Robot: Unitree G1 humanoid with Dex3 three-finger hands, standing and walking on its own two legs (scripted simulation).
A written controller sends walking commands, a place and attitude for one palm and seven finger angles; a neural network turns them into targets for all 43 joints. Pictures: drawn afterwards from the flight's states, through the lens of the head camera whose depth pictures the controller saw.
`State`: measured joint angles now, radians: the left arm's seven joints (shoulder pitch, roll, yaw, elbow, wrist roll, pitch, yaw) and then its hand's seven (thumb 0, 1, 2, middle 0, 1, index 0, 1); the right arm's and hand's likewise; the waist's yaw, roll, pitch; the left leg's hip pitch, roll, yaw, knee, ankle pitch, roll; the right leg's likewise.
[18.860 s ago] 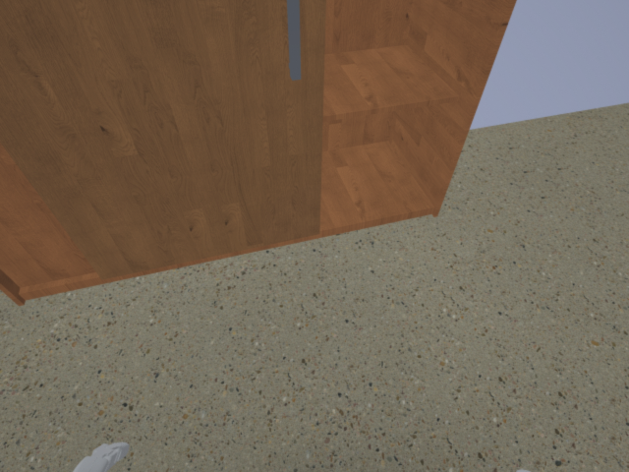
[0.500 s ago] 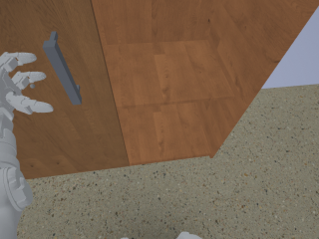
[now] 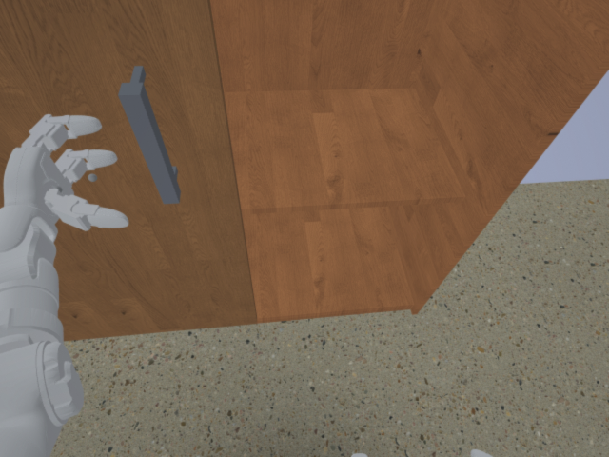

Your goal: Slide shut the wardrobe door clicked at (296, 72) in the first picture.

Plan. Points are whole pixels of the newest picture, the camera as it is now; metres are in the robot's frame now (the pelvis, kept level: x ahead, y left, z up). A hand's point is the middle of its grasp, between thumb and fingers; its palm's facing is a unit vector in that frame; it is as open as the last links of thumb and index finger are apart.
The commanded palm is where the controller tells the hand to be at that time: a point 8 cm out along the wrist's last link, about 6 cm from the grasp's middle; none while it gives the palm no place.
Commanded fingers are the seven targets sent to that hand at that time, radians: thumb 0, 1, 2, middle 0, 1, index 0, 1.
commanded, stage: move the hooked fingers beside the handle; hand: left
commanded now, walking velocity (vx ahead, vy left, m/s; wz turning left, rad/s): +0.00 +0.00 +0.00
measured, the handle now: (156, 141) +0.51 +0.20 +0.11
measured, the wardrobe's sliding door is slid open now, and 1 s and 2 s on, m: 0.54 0.54 0.54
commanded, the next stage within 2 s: feel for the door with the fingertips in 0.12 s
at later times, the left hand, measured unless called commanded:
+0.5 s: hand (117, 174) +0.44 +0.24 +0.11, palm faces +0.07 -1.00 +0.00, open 14.0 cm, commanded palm +0.41 +0.28 +0.11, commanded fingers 0.00 -0.50 0.30 -0.30 -1.20 -0.30 -1.20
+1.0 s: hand (125, 163) +0.45 +0.23 +0.12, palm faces +0.11 -0.99 -0.02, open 14.0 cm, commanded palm +0.43 +0.28 +0.11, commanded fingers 0.00 -0.50 0.30 -0.30 -1.20 -0.30 -1.20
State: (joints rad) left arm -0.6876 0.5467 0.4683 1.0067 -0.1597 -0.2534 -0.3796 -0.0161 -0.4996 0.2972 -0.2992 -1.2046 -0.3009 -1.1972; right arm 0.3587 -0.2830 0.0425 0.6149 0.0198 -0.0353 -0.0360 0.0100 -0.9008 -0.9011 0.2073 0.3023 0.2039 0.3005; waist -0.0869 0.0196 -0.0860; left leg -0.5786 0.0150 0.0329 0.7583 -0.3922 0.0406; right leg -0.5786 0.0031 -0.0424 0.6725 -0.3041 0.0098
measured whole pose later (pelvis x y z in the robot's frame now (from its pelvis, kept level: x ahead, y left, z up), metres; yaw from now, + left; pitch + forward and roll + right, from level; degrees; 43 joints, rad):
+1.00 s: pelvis -0.01 -0.02 +0.00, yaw +0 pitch +12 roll -1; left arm -0.79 0.55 0.45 1.13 -0.11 -0.27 -0.30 -0.02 -0.50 0.30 -0.30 -1.20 -0.30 -1.20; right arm 0.37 -0.29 0.05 0.64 0.02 -0.03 -0.03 0.01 -0.90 -0.90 0.21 0.30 0.20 0.30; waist -0.11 0.02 -0.08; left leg -0.59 0.03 0.03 0.76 -0.38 0.02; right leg -0.60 0.01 -0.04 0.69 -0.31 -0.01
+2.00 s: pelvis +0.00 +0.00 +0.00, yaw +0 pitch +13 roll -2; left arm -0.74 0.47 0.40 1.01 -0.13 -0.26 -0.25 -0.02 -0.50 0.30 -0.30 -1.20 -0.30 -1.20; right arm 0.38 -0.28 0.03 0.63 0.01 -0.03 -0.02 0.01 -0.90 -0.90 0.21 0.30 0.20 0.30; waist -0.10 0.03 -0.09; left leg -0.59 0.02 0.03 0.76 -0.40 0.04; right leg -0.60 0.01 -0.04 0.68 -0.31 0.01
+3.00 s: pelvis +0.00 -0.01 +0.00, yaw -1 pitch +12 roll -1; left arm -0.75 0.42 0.39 1.01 -0.11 -0.29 -0.18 -0.02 -0.50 0.30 -0.30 -1.20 -0.30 -1.20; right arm 0.38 -0.28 0.03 0.65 0.01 -0.04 -0.02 0.01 -0.90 -0.90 0.21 0.30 0.20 0.30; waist -0.11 0.03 -0.08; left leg -0.58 0.02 0.04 0.75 -0.38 0.02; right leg -0.60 0.01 -0.03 0.69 -0.31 -0.01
